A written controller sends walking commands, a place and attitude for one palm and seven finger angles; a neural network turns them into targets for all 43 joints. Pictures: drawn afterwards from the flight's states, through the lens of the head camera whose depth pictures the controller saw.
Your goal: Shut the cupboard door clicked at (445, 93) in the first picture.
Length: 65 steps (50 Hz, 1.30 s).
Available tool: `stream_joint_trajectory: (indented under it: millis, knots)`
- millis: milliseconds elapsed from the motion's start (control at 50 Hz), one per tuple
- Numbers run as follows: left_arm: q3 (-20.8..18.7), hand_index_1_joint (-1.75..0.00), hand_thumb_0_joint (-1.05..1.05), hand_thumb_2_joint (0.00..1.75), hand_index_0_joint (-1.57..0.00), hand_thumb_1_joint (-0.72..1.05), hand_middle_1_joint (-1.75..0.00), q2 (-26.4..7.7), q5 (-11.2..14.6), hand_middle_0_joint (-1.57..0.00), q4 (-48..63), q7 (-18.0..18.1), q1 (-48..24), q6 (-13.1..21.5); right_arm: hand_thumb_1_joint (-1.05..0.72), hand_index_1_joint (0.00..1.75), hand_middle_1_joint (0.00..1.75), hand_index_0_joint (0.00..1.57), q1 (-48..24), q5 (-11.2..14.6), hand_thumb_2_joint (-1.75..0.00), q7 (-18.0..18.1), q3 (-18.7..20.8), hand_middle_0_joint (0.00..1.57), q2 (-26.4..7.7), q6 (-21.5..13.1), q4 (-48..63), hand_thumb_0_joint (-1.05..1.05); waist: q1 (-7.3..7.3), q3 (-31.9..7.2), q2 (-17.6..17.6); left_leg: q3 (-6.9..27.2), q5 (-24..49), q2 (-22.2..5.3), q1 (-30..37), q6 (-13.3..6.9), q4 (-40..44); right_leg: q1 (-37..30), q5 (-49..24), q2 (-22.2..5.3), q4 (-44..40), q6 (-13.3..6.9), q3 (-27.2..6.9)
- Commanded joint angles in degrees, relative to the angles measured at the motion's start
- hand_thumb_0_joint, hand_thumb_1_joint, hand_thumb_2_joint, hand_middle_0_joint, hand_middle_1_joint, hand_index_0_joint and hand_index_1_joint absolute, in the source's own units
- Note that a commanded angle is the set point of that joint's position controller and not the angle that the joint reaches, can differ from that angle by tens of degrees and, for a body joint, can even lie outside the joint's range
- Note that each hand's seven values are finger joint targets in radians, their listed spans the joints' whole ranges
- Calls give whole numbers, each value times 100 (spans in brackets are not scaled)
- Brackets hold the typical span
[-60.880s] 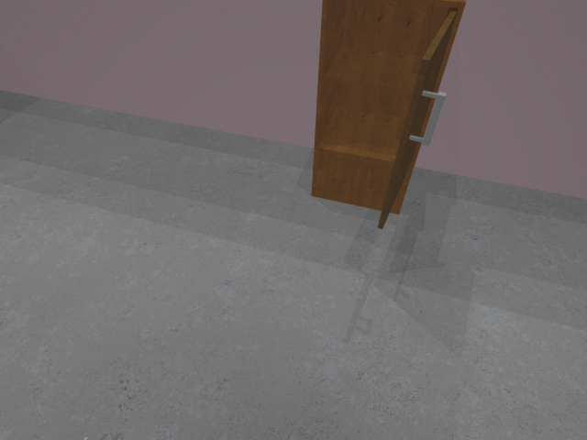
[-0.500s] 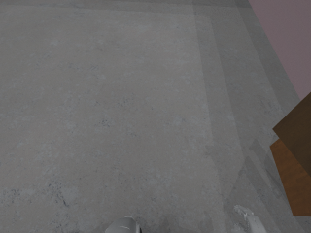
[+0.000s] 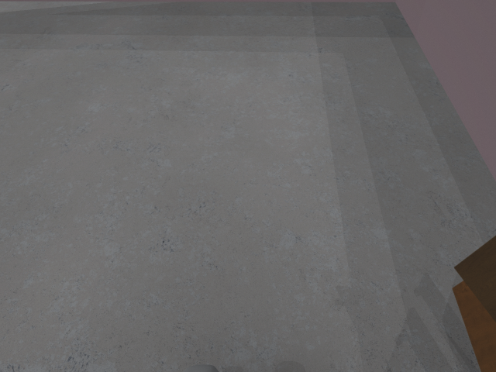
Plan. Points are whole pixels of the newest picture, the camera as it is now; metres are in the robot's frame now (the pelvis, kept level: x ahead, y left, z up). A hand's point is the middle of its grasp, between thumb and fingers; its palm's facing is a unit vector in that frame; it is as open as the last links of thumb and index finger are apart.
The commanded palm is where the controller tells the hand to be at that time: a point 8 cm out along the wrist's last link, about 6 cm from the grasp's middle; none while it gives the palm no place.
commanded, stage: turn to face it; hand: left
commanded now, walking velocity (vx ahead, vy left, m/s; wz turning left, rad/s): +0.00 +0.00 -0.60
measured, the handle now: out of the picture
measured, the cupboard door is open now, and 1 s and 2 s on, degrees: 21 21 21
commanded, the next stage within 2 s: take the last steps up to it in 1.84 s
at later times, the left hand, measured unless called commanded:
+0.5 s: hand (165, 322) +0.23 +0.19 -0.16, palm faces -0.27 -0.93 -0.23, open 7.4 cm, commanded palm none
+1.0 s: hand (191, 283) +0.31 +0.15 -0.17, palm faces -0.54 -0.82 -0.18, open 7.4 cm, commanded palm none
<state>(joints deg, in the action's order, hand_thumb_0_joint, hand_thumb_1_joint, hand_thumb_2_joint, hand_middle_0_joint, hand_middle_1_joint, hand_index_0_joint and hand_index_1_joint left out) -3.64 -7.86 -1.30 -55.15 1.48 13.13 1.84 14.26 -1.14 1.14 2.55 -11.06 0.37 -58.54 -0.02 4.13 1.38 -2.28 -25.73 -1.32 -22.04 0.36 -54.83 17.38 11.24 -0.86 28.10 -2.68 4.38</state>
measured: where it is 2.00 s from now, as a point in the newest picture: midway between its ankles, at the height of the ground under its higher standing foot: outside the picture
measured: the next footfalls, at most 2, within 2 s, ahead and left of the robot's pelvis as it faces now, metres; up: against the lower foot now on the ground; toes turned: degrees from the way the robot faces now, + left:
left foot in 0.18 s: +0.10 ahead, +0.13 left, +0.00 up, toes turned -5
right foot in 0.54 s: +0.07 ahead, -0.12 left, +0.00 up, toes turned -25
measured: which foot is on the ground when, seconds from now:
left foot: up 0.00-0.16, down 0.18-0.54, up 0.56-0.82, down 0.84-1.00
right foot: down 0.00-0.20, up 0.22-0.52, down 0.54-0.84, up 0.86-1.00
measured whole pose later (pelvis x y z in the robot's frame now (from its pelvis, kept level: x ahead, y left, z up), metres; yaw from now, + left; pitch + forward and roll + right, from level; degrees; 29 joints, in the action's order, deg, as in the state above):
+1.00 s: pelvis +0.11 +0.04 +0.00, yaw -36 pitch +1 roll -2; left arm -5.4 -14.6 -1.0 -50.8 -2.2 9.0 -4.7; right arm 13.4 -1.8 1.8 0.2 -11.1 0.6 -50.1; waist 0.5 5.3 -1.7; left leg -6.7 -15.8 -5.7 -15.7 -0.4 -30.8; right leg 27.0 27.0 0.7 61.0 2.5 0.5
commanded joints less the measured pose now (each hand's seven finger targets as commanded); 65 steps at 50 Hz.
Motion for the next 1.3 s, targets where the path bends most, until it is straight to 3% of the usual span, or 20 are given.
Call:
stream_joint_trajectory:
  millis: [0,120,180,300,440,480,500,520,540,640,780,800,820,840,940,1140,1160,1180,1200,1280]
  knots:
    - [-210,-30,0,90,-20,90,-30,-1010,-36,-20,77,0,408,-16,-90,30,30,20,297,35,-90,29,1,20,0,-42,292,0,13,-808,-777,-78,216,-37,-42,181,868,-1095,-3160,-1258,-837,-857,-1568]
    - [-305,-30,0,90,-20,90,-30,-1058,33,-20,242,-35,-26,-239,-90,30,30,20,410,69,-90,112,49,20,-284,-90,413,0,-221,-602,-789,77,1314,-75,1393,186,2840,103,-1142,-843,-497,-401,-1781]
    - [-230,-30,0,90,-20,90,-30,-658,61,-20,522,-145,-20,-313,-90,30,30,20,473,-67,-90,176,206,20,-1168,-92,602,0,-277,-342,1298,2189,1422,-2461,1457,-979,4145,1274,2199,332,1835,298,-483]
    - [-237,-30,0,90,-20,90,-30,-689,17,-20,520,-295,-230,-420,-90,30,30,20,-37,-73,-90,208,167,20,-904,-94,780,0,-47,-446,721,226,4457,-1780,1902,-863,3337,1215,1527,-89,2656,515,-216]
    - [-203,-30,0,90,-20,90,-30,-798,-15,-20,755,-326,-351,-415,-90,30,30,20,-112,-61,-90,115,300,20,-1190,-12,821,0,-37,-403,1068,-326,4113,-1872,1668,-579,2768,219,858,62,1062,333,151]
    - [-259,-30,0,90,-20,90,-30,-1083,-36,-20,627,-315,236,-340,-90,30,30,20,-254,0,-90,68,319,20,-1235,-1,908,0,318,-684,427,-662,3497,-1544,1072,-194,1639,-1027,-488,-2,-182,193,33]
    - [-359,-30,0,90,-20,90,-30,-1690,-89,-20,546,-239,593,-266,-90,30,30,20,-196,61,-90,9,267,20,-895,10,1062,0,457,-972,-1064,-1074,1591,-865,-153,172,320,-2136,-2098,-1189,-576,-245,-1503]
    - [-394,-30,0,90,-20,90,-30,-2048,-4,-20,445,-183,883,-251,-90,30,30,20,-568,59,-90,29,195,20,-759,58,1306,0,603,-816,-1677,-610,-1214,-214,-1058,353,-831,-2003,-3965,-2186,-638,-971,-2686]
    - [-389,-30,0,90,-20,90,-30,-2021,10,-20,496,-116,778,-272,-90,30,30,20,-688,60,-90,74,183,20,-791,130,1329,0,543,-748,-1227,150,-1026,-356,-1215,303,-1340,-1649,-3219,-2156,-678,-1220,-2759]
    - [-286,-30,0,90,-20,90,-30,-1646,-50,-20,923,-60,-436,-318,-90,30,30,20,-403,27,-90,9,139,20,-750,122,1134,0,17,-651,-959,136,13,-395,-652,417,-483,-765,-2026,-1259,-596,-799,-1750]
    - [-337,-30,0,90,-20,90,-30,-1669,-6,-20,968,-136,-698,-424,-90,30,30,20,350,78,-90,53,118,20,-774,1,1041,0,-291,-679,-1040,-28,1093,-65,987,340,2473,84,-1053,-812,-89,-363,-2053]
    - [-289,-30,0,90,-20,90,-30,-1431,36,-20,1038,-157,-672,-459,-90,30,30,20,536,49,-90,60,158,20,-1037,-57,1000,0,-337,-747,-205,544,1185,-519,1518,202,3364,604,-197,-329,449,-50,-1720]
    - [-216,-30,0,90,-20,90,-30,-1047,91,-20,1147,-219,-496,-494,-90,30,30,20,629,-56,-90,78,257,20,-1664,-99,1043,0,-315,-679,1711,2142,1297,-1994,1788,-368,4011,1481,1701,478,1744,323,-874]
    - [-221,-30,0,90,-20,90,-30,-1161,35,-20,1197,-246,-501,-471,-90,30,30,20,569,-72,-90,93,255,20,-1781,-78,1143,0,-318,-637,1651,2634,1184,-2712,1303,-883,4171,1445,2495,311,2907,375,-705]
    - [-237,-30,0,90,-20,90,-30,-1032,23,-20,934,-398,-554,-502,-90,30,30,20,-24,-78,-90,154,112,20,-1209,-105,1207,0,-20,-482,890,533,3435,-1784,1525,-727,3547,1427,1538,-62,3559,590,-429]
    - [-182,-30,0,90,-20,90,-30,-985,13,-20,885,-365,-349,-428,-90,30,30,20,85,-25,-90,53,311,20,-1405,-3,950,0,20,-684,968,-475,3311,-1846,1312,-364,2500,-410,359,161,262,313,240]
    - [-233,-30,0,90,-20,90,-30,-1180,-1,-20,772,-332,12,-398,-90,30,30,20,8,11,-90,24,322,20,-1337,10,1004,0,198,-792,538,-621,2610,-1657,772,-133,1926,-1155,-220,-48,-345,185,-68]
    - [-330,-30,0,90,-20,90,-30,-1747,-56,-20,687,-261,293,-330,-90,30,30,20,-66,60,-90,-11,254,20,-964,30,1161,0,348,-877,-1004,-1093,781,-965,-382,250,794,-1981,-1342,-1270,-833,-263,-1615]
    - [-373,-30,0,90,-20,90,-30,-2099,-2,-20,599,-191,551,-307,-90,30,30,20,-400,37,-90,-6,168,20,-802,76,1403,0,508,-715,-1630,-671,-1160,-381,-1223,401,-378,-1843,-3032,-2172,-826,-900,-2670]
    - [-288,-30,0,90,-20,90,-30,-1623,10,-20,822,-67,-328,-336,-90,30,30,20,-384,35,-90,46,176,20,-907,124,1163,0,47,-601,-1226,262,-14,-566,-1249,443,-1123,-1203,-2160,-1397,-673,-891,-1910]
